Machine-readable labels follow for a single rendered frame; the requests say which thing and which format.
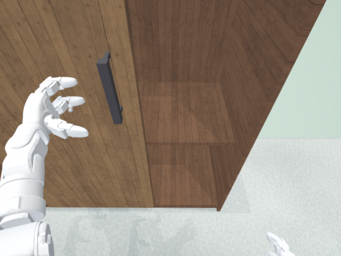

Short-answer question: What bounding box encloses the left robot hand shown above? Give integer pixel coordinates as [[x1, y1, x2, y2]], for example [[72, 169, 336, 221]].
[[22, 77, 88, 139]]

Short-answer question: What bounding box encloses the handle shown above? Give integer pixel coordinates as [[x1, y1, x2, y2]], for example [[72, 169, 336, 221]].
[[96, 51, 123, 124]]

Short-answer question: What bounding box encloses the robot left forearm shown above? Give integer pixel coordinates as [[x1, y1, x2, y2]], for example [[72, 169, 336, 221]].
[[0, 123, 50, 230]]

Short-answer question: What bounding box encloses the right robot hand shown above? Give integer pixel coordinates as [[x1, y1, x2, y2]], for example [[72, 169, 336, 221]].
[[266, 232, 295, 256]]

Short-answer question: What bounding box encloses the robot left upper arm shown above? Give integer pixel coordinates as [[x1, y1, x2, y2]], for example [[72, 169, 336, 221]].
[[0, 221, 54, 256]]

